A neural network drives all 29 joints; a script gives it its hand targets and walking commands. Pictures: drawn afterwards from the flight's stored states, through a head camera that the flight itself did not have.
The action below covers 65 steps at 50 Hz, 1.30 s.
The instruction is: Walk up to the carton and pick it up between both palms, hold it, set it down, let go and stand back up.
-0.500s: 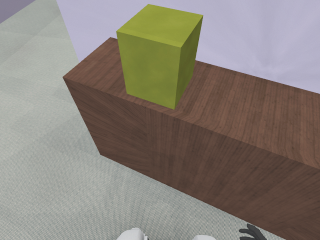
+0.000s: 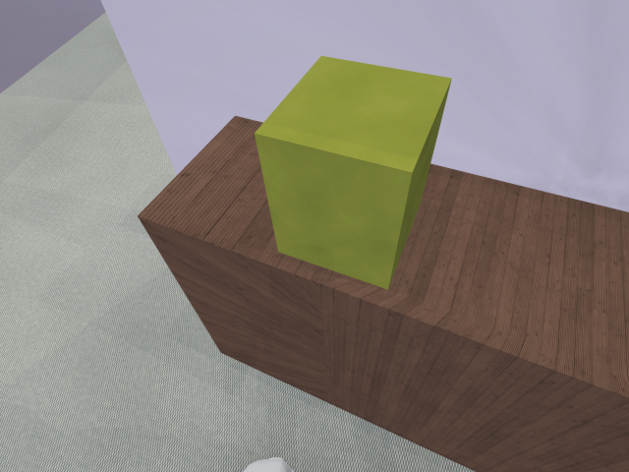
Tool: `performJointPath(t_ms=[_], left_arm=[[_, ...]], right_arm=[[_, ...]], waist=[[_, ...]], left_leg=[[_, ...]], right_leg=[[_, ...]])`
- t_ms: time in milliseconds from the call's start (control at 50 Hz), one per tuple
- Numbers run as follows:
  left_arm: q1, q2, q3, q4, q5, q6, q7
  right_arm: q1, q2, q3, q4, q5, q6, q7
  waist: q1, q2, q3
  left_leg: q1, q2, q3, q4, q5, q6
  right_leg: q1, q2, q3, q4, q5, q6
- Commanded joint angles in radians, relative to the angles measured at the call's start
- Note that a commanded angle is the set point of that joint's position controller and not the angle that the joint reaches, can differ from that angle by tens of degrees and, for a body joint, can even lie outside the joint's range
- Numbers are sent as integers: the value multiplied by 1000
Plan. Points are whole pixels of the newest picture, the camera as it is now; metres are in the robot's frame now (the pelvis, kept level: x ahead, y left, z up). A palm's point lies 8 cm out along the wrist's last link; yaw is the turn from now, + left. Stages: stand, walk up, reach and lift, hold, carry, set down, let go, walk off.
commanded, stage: walk up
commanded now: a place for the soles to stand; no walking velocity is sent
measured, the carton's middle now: (355, 174) +0.53 -0.03 +0.06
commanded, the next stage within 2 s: none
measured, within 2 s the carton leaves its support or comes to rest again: neither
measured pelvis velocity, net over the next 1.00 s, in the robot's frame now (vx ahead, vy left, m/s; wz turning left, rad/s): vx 0.01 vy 0.10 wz -0.23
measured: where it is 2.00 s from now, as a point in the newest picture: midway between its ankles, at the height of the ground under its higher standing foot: outside the picture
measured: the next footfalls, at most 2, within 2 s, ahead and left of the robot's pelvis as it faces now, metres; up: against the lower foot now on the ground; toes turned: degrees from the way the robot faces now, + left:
left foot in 1.02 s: +0.17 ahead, +0.22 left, +0.00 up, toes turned -22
right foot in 1.34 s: +0.05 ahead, +0.05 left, +0.00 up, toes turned -29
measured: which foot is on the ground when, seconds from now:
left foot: down 0.00-0.72, up 0.74-1.00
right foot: down 0.00-1.00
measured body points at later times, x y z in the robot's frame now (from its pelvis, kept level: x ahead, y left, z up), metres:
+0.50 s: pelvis +0.01 +0.03 +0.02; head +0.01 +0.02 +0.47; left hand +0.10 +0.27 -0.12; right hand +0.09 -0.23 -0.12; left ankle +0.07 +0.13 -0.72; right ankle +0.00 -0.10 -0.72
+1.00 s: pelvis +0.01 +0.10 +0.00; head +0.03 +0.07 +0.45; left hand +0.09 +0.38 -0.11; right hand +0.06 -0.19 -0.14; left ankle +0.08 +0.25 -0.71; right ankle +0.00 -0.10 -0.72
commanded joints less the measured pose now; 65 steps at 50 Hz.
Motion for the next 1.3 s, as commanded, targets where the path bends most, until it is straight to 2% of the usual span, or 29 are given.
performJointPath(t_ms=[0, 20, 60, 100, 160, 200, 220, 240, 300, 340, 400, 500, 680, 700, 720, 740, 780, 840, 920, 960, 980, 1000, 1020, 1040, 1060, 1100, 1140, 1240, 1280], left_arm=[[53, 102, 25, -60, -14, 25, 8], [39, 103, 24, -52, -13, 42, 14], [1, 98, 20, -35, -5, 50, 15], [15, 97, 20, -23, -8, 41, 8], [13, 89, 21, -8, -13, 33, 2], [-1, 119, 25, -15, -6, 24, -4], [-25, 142, 25, -21, -7, 16, -8], [-65, 165, 26, -23, -7, 16, -15], [-114, 159, 12, -5, -20, 15, -20], [-108, 152, 8, 10, -26, 12, -19], [-86, 137, 6, 30, -22, 9, -22], [-85, 140, 1, 59, -19, 10, -22], [-72, 157, -4, 99, -19, 6, -19], [55, 202, 43, 60, 14, -14, 21], [70, 287, 71, 63, 13, -13, 46], [92, 295, 91, 55, 9, -13, 72], [51, 255, 105, 17, 7, -21, 96], [2, 220, 116, -47, 11, -29, 80], [14, 232, 121, -66, 16, -21, 54], [-10, 250, 116, -79, 16, -6, 39], [-27, 254, 112, -81, 12, 6, 31], [-10, 235, 105, -79, 7, 14, 20], [11, 170, 91, -95, 2, 15, 15], [10, 141, 84, -119, 0, 15, 28], [-5, 153, 84, -119, 4, 18, 43], [27, 128, 82, -88, 1, 17, 32], [76, 128, 88, -52, 11, 15, 10], [3, 96, 65, -71, 12, 16, -17], [16, 87, 55, -73, 10, 12, -19]], right_arm=[[101, -205, -48, -58, 23, -18, -20], [53, -183, -37, -68, 28, -4, -27], [-20, -144, -15, -81, 17, 3, -45], [-76, -117, -1, -85, 15, -4, -47], [-97, -123, 4, -79, 24, -11, -34], [-117, -126, 0, -84, 34, -10, -25], [-105, -112, 1, -88, 32, -10, -20], [-91, -86, 6, -78, 30, -4, -21], [-81, -83, 8, -54, 18, -9, -17], [-78, -105, 2, -43, 19, -21, -13], [-83, -115, 4, -30, 22, -28, -14], [-66, -122, 5, -4, 23, -25, -14], [-33, -136, 5, 43, 24, -21, -14], [-103, -245, -32, 26, -31, 15, 12], [-122, -154, -14, -11, -42, 36, 29], [-132, -126, -2, -29, -57, 50, 36], [-110, -111, -8, -41, -49, 63, 38], [-69, -136, -22, -40, -52, 68, 38], [-104, -108, -8, -90, -22, 62, 28], [-40, -108, -13, -88, -6, 50, 17], [6, -101, -18, -85, 2, 42, 10], [50, -125, -30, -81, 0, 33, 4], [57, -222, -49, -99, -9, 22, 4], [27, -296, -59, -113, 4, 29, 4], [20, -265, -50, -124, 0, 31, 0], [-39, -211, -35, -121, -2, 21, -16], [-70, -174, -23, -122, -1, 0, -20], [-28, -153, -15, -96, -4, -26, -21], [-33, -167, -17, -92, 1, -16, -16]], waist=[[-28, 141, -244], [-25, 169, -207], [-30, 144, -114], [-11, 136, -125], [-9, 116, -167], [-10, 59, -174], [-34, 6, -165], [-49, -51, -129], [-52, -84, -67], [-41, -64, -78], [-22, -23, -99], [-26, -17, -81], [-33, -31, -67], [14, 50, -59], [10, -87, 2], [29, -115, 9], [-10, -122, -35], [-31, -153, -80], [9, -234, -84], [-6, -257, -123], [-33, -247, -128], [-46, -193, -143], [-51, 15, -149], [-57, 267, -161], [-63, 178, -88], [-14, 83, 0], [-9, 115, -31], [-44, 132, -53], [-22, 119, -68]], left_leg=[[257, 279, -340, -202, 574, 182], [218, 296, -371, -255, 410, 227], [177, 295, -331, -265, 394, 242], [169, 260, -236, -227, 466, 209], [164, 225, -181, -169, 491, 170], [87, 203, -171, -163, 305, 121], [75, 147, -124, -154, 172, 89], [141, 85, -61, -140, 43, 63], [197, 85, -65, -175, 45, 57], [182, 108, -87, -205, 111, 75], [144, 128, -100, -249, 83, 89], [121, 127, -98, -290, -46, 86], [125, 124, -84, -293, -117, 77], [68, 40, 72, -73, -224, 29], [-151, -2, 72, 77, -264, -6], [-275, 41, -17, 232, -285, -10], [-312, 92, -112, 350, -214, -25], [-254, 89, -101, 399, -166, -71], [-138, 58, -52, 210, -220, -60], [31, 10, 1, 76, -186, -40], [138, -21, 46, -55, -105, -30], [234, -32, 48, -136, -52, -23], [276, 151, -196, -258, -129, 16], [205, 339, -428, -360, -188, 145], [132, 392, -485, -387, -232, 206], [80, 358, -356, -378, -196, 199], [102, 304, -227, -341, -88, 188], [132, 303, -113, -292, -44, 184], [60, 281, -61, -239, -52, 163]], right_leg=[[-82, 82, -7, 187, -91, -57], [-111, 91, 14, 250, -251, -63], [-158, 76, 64, 293, -284, -70], [-106, 44, 60, 165, -181, -63], [18, 66, 11, -101, 59, -61], [108, 13, 71, -185, 256, -73], [89, -27, 102, -190, 311, -94], [-39, -68, 161, -233, 257, -119], [-105, -52, 156, -308, 146, -109], [-61, -19, 122, -270, 170, -99], [-11, -5, 106, -240, 160, -93], [-22, -1, 115, -251, 134, -94], [-65, 3, 144, -288, 89, -105], [-65, -83, 339, -354, 0, -159], [12, -198, 519, -402, -18, -235], [63, -269, 606, -408, 29, -293], [82, -243, 561, -371, 106, -270], [35, -150, 472, -369, 53, -231], [-31, -89, 396, -273, 200, -213], [-103, -68, 365, -188, 349, -185], [-158, -37, 333, -129, 382, -161], [-210, 2, 305, -55, 316, -128], [-313, 126, 231, 121, 111, -76], [-379, 192, 118, 280, -254, -49], [-384, 159, 169, 410, -295, -53], [-354, 128, 188, 445, -207, -53], [-292, 119, 162, 401, -122, -47], [-155, 109, 72, 88, -30, -48], [8, 123, 21, -101, 79, -59]])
